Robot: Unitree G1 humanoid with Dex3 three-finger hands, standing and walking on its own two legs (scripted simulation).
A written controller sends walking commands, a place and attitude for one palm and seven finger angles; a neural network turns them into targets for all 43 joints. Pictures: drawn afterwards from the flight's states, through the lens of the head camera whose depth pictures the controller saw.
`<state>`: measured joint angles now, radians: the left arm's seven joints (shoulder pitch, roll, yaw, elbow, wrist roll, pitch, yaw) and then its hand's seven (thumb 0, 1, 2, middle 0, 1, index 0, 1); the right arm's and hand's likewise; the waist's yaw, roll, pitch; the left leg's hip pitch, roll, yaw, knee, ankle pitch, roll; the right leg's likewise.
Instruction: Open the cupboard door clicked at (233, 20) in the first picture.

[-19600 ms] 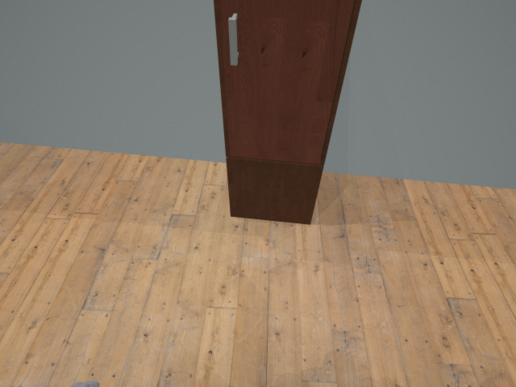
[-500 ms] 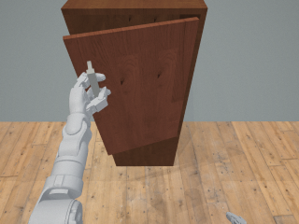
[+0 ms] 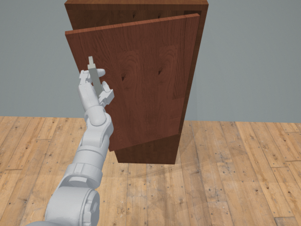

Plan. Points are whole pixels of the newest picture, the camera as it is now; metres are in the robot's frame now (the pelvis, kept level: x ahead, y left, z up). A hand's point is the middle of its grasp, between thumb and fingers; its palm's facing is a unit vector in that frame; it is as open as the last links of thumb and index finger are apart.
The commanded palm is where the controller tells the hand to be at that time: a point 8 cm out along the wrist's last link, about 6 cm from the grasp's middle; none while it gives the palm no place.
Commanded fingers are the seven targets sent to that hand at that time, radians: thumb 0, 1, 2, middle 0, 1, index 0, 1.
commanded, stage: pull the door open along its arc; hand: left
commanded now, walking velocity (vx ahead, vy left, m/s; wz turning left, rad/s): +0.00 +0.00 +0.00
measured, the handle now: (96, 80) +0.48 +0.16 +0.13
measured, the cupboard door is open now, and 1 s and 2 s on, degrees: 19 43 45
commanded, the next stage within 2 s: open thumb and fingers to let go in 0.50 s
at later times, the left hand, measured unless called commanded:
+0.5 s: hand (139, 128) +0.32 +0.03 +0.13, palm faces +0.23 -0.97 -0.03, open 5.9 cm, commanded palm +0.25 +0.07 +0.13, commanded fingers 0.00 0.90 0.90 -0.40 -1.35 -0.40 -1.35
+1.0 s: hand (128, 128) +0.32 +0.06 +0.13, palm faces +0.35 -0.94 -0.03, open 10.3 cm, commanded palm +0.27 +0.08 +0.13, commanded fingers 0.00 -0.50 0.30 -0.30 -1.20 -0.30 -1.20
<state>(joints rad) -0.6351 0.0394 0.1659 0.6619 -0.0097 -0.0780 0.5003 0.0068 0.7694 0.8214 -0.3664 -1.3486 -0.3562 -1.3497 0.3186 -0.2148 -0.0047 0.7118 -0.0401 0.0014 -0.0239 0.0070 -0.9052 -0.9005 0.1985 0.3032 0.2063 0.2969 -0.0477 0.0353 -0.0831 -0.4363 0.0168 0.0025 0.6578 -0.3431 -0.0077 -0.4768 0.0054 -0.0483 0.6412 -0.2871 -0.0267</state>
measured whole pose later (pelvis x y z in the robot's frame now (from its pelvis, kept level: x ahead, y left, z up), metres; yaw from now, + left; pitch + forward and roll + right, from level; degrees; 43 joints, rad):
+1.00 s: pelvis +0.01 -0.01 +0.01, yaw +2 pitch -1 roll +0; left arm -0.03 -0.10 -0.26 -0.07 0.05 0.19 0.58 0.01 0.06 0.54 -0.34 -1.26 -0.34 -1.26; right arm 0.18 -0.19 0.01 0.64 -0.03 0.09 0.01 0.01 -0.91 -0.90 0.20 0.30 0.20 0.30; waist 0.01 0.06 -0.02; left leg -0.23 0.01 -0.04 0.61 -0.35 -0.02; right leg -0.26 0.00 -0.09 0.60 -0.32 -0.04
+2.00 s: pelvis -0.01 +0.00 +0.01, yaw +0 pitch -2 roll +0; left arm -0.02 0.02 -0.22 -0.05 -0.05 0.08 0.12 -0.01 -0.50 0.30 -0.13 -0.30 -0.11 -0.29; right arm 0.21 -0.19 0.05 0.54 0.01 0.05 0.00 0.01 -0.91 -0.90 0.20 0.30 0.20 0.30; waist 0.01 0.03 -0.02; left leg -0.23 0.00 0.01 0.60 -0.33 0.00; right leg -0.28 -0.01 -0.04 0.61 -0.29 -0.02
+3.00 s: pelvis +0.01 +0.00 +0.00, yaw +1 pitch +0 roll +0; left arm 0.42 0.20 0.02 -0.43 -0.19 0.03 -0.13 -0.01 -0.50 0.30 -0.16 -0.30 -0.16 -0.30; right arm 0.25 -0.22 0.06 0.52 0.03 -0.16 -0.05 0.01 -0.90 -0.90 0.20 0.30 0.21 0.30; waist 0.03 0.05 -0.05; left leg -0.29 0.00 -0.02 0.69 -0.39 0.00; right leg -0.32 -0.01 -0.07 0.67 -0.34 -0.02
